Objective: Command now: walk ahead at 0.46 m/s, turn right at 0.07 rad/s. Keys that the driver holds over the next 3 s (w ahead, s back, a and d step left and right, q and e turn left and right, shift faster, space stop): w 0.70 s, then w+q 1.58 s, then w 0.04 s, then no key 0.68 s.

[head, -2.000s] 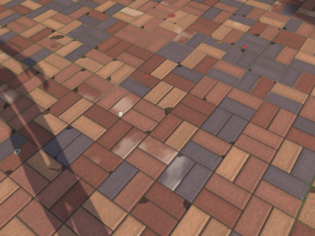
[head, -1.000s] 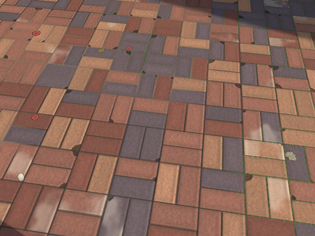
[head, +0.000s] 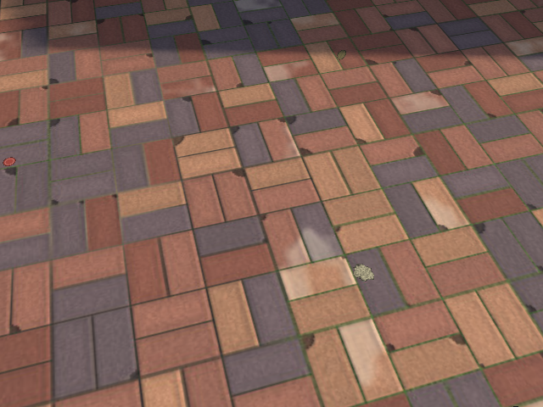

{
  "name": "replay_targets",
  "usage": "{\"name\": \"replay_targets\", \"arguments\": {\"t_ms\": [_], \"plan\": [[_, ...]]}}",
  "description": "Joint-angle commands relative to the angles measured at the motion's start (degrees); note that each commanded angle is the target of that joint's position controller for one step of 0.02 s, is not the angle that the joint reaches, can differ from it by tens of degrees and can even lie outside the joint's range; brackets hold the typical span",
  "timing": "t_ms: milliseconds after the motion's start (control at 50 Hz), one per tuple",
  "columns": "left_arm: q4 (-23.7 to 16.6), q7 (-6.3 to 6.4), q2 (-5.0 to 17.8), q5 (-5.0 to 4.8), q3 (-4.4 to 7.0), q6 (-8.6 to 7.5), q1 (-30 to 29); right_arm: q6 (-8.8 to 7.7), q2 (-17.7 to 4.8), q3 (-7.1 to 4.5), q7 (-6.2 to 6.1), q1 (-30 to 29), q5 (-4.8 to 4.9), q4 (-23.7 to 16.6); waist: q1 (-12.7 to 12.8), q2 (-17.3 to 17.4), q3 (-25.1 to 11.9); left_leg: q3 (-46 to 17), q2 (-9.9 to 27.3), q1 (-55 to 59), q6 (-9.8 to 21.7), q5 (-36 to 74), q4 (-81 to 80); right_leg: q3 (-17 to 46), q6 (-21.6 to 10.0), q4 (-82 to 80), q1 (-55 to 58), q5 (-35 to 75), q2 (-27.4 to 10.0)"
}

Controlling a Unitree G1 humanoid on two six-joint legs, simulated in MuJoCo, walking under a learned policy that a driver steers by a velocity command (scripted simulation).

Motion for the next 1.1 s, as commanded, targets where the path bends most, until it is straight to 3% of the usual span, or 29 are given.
{"name": "replay_targets", "arguments": {"t_ms": [20,40,60,80,120,140,180,260,320,380,440,480,500,520,540,560,580,600,620,660,720,760,860,940,980,1020,1060,1080,1100], "plan": [[-5.22,-0.29,2.97,-1.8,0.32,-1.23,1.94,-1.26,-16.93,-5.04,-2.24,27.3,-1.84,3.64,-10.96,12.42,-18.1,-32.77,20.24,45.53,9.64,-21.56,-9.04,-4.09,-0.53,48.28,-33.99,22.32,-0.31],[-4.6,-0.36,6.15,-0.45,1.19,-1.36,1.24,-1.05,-15.15,-4.48,-1.44,24.16,-0.04,4.21,-9.17,12.14,-17.63,-49.72,23.5,41.82,11.53,-21.77,-18.6,2.5,-1.62,56.21,-40.65,0.07,3.58],[-5.37,-0.5,7.27,-0.03,1.65,-1.19,-2.6,-0.97,-11.94,-3.77,-1.24,17.17,0.83,3.52,-6.07,7.29,-8.01,-40.41,21.91,33.61,10.73,-24.08,-18.3,3.18,-2.3,57.97,-43.78,4.08,-0.85],[-5.63,-0.96,6.92,0.13,1.31,-1.37,-5.36,-1.27,-7.99,-2.8,-0.94,13.12,0.94,2.93,-5.21,2.53,-3.37,-32.45,19.46,26.26,9.77,-19.98,-19.7,1.85,-2.53,54.82,-43.03,8.29,-3.48],[-5.36,-1.53,4.92,0.84,0.9,-0.46,-5.45,-2.09,-5.16,-1.7,-1.08,11.02,0.81,4.06,-2.23,3.77,-0.15,-21.94,14.19,18.56,7.0,-9.61,-22.16,0.09,-1.8,48.77,-39.25,10.69,-6.8],[-4.52,-1.88,4.08,1.12,0.66,0.21,-4.41,-2.62,-4.66,-1.45,-1.06,11.46,0.79,4.72,-1.68,4.12,-0.51,-18.9,13.04,17.12,6.93,-5.12,-22.91,-0.71,-1.2,48.13,-37.59,11.5,-7.08],[-4.78,-2.29,3.24,1.1,0.45,0.89,-5.6,-3.6,-5.32,-1.61,-0.85,13.86,1.15,6.4,-1.31,3.82,-0.02,-15.62,12.48,16.77,7.77,0.76,-24.44,-2.07,-0.15,46.01,-39.3,13.07,-7.93],[-8.16,-2.61,2.86,1.15,0.07,1.16,-16.09,-3.88,-5.36,-1.55,-0.78,17.56,1.53,8.99,-2.88,3.01,3.08,-10.48,10.47,19.48,7.84,5.35,-27.27,-4.85,2.36,35.84,-47.43,21.06,-9.98],[-10.16,-2.88,1.24,0.79,-0.73,0.78,-22.87,-3.96,-5.47,-1.45,-0.82,19.58,1.72,10.44,-4.46,3.28,3.21,-6.8,8.66,20.53,6.48,11.53,-26.31,-7.07,3.07,24.14,-45.0,27.29,-8.79],[-11.45,-2.82,1.3,0.48,-0.97,0.61,-27.67,-3.93,-6.14,-1.49,-1.19,22.27,1.52,11.94,-6.02,3.56,3.13,-6.32,9.93,24.33,6.05,16.27,-25.13,-8.46,2.41,17.13,-42.58,29.41,-7.24],[-12.21,-2.46,2.52,0.59,-0.54,0.35,-28.83,-3.48,-6.71,-1.56,-1.79,23.02,1.0,13.18,-5.53,3.81,3.13,-6.97,12.6,31.04,5.55,23.64,-21.73,-7.98,0.36,13.64,-42.05,25.13,-6.12],[-11.01,-2.01,3.65,0.71,0.11,-0.1,-24.53,-3.12,-7.56,-1.73,-2.22,21.63,0.62,13.44,-3.08,4.67,0.84,-6.25,12.93,33.59,4.36,36.51,-14.97,-8.66,-1.58,11.32,-35.66,19.54,-3.57],[-8.84,-1.6,4.6,0.84,0.73,-0.52,-17.95,-2.8,-7.99,-1.82,-2.25,21.05,0.48,13.62,-0.24,4.5,-2.69,-5.29,11.96,33.51,3.6,41.94,-6.82,-9.39,-2.87,8.97,-28.06,18.24,-1.64],[-5.63,-1.01,6.4,1.53,1.6,-1.16,-8.16,-2.6,-7.49,-1.58,-2.22,20.89,0.64,13.51,3.66,2.86,-8.24,-3.25,9.63,28.15,2.53,37.61,5.02,-8.17,-4.76,7.04,-14.95,19.39,-2.66],[-4.34,-0.13,11.64,3.05,3.07,-1.41,0.67,-2.79,-3.92,-0.5,-1.89,22.36,1.82,11.09,5.44,-4.55,-16.42,-0.53,5.61,13.19,0.84,17.48,23.98,9.24,-8.85,6.41,1.77,12.48,-17.23],[-3.63,-0.25,14.69,2.25,4.1,-0.76,1.53,-2.74,-0.92,-0.18,-1.58,27.74,2.68,11.17,2.58,-14.92,-21.88,-2.53,-4.5,-3.39,-0.5,-23.95,40.42,34.37,-15.47,-0.57,11.12,12.34,-28.72],[-4.0,-0.56,10.92,0.29,3.49,-0.38,-3.25,-2.37,-6.61,-1.64,-2.08,21.9,1.48,11.21,1.99,-5.0,-14.84,-8.82,-0.86,-8.59,0.55,-20.36,43.13,30.54,-13.11,-2.04,5.89,9.92,-24.9],[-4.6,-0.66,7.71,-0.19,2.67,-0.56,-8.3,-2.86,-5.89,-1.57,-1.74,18.03,1.55,9.95,0.27,-3.33,-7.36,-8.54,1.43,-8.97,0.72,-14.67,40.97,21.51,-11.6,-3.64,-2.73,13.61,-22.89],[-4.66,-0.83,5.24,0.07,2.07,-0.95,-10.93,-2.97,-4.77,-1.34,-1.51,16.39,1.53,9.85,-1.24,-1.84,-4.38,-8.14,3.38,-6.94,0.64,-11.34,37.77,15.97,-9.95,-5.66,-8.49,18.64,-20.21],[-3.36,-0.59,2.88,-0.29,1.33,-1.63,-11.66,-1.55,-3.32,-1.1,-0.87,17.73,0.0,10.65,-4.08,-3.49,-2.3,-7.51,5.05,-1.97,-0.72,-9.4,33.74,8.61,-7.72,-8.08,-15.48,25.07,-16.45],[-1.35,-0.55,4.15,-0.69,1.64,-2.91,-8.74,-0.12,-2.15,-0.98,0.02,16.06,-0.21,10.35,-5.08,-2.88,-1.28,-6.18,5.34,-3.31,-2.29,-6.89,31.34,3.96,-8.22,-10.86,-16.71,29.45,-15.43],[-0.46,-0.43,4.65,-0.43,1.8,-3.16,-6.96,0.28,-2.28,-0.97,0.23,11.54,0.04,9.04,-4.22,-2.6,0.83,-6.6,5.8,-7.34,-2.92,-2.75,28.54,0.75,-7.66,-12.86,-16.5,28.95,-15.1],[0.8,-0.19,3.71,-0.36,1.28,-3.21,-4.66,-0.15,-1.31,-0.3,0.47,2.12,0.51,5.97,-2.29,-2.65,3.06,-4.64,4.61,-9.36,-3.0,7.31,14.98,-6.99,-5.27,-13.63,-14.17,33.87,-13.46],[2.69,0.64,3.91,-0.12,1.12,-3.03,-0.89,-0.46,-0.72,0.41,0.73,-4.39,0.22,3.32,-0.16,-2.53,4.27,-0.29,3.57,-8.79,-1.01,8.13,6.14,-10.51,-4.6,-11.93,-7.68,40.9,-15.33],[3.25,1.14,4.65,0.09,1.24,-2.65,-0.57,-0.62,-1.18,0.25,0.8,-4.8,0.06,2.55,-0.68,-2.89,3.91,1.27,2.27,-7.68,0.79,4.26,3.58,-11.94,-4.1,-8.19,-3.45,49.19,-16.5],[3.13,1.62,6.07,0.3,1.54,-2.2,-1.85,-0.63,-2.06,-0.29,0.47,-1.17,-0.11,3.25,-2.84,-4.38,1.12,3.62,-1.06,-2.32,3.22,-1.42,2.69,-13.86,-3.37,-0.1,-0.68,66.84,-17.08],[2.51,1.75,7.55,0.54,2.01,-1.19,-2.94,-1.02,-4.24,-1.66,0.08,10.1,-0.45,6.52,-7.53,-4.7,-5.4,4.2,-4.88,10.29,6.21,-4.62,-0.57,-15.54,-2.69,17.68,-2.34,72.01,-16.87],[1.21,1.63,7.69,0.28,1.99,-1.06,-4.22,-1.27,-7.36,-3.14,-0.42,19.32,-1.21,9.1,-11.94,-2.24,-10.16,-2.16,-1.65,24.18,9.17,-4.85,-3.58,-16.16,-1.35,32.35,-12.23,60.09,-15.57],[-2.35,0.52,2.36,-0.96,0.94,-1.57,-1.73,-0.92,-14.48,-5.33,-1.29,22.64,-1.43,8.76,-10.24,10.32,-16.93,-29.21,15.7,42.94,17.7,-5.13,-4.88,-16.78,1.75,55.58,-35.21,21.52,-6.95]]}}
Next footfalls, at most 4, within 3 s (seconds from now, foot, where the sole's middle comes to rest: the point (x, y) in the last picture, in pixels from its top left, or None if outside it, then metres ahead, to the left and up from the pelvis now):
0.52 right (334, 405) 0.47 -0.09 -0.75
1.08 left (262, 292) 0.76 0.09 -0.75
1.60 right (287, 192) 1.11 0.04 -0.75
2.12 left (183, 171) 1.18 0.38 -0.75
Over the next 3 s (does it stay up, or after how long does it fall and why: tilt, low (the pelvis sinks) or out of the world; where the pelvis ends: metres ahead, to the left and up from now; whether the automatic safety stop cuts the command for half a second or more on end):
stays up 1.31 0.45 0.02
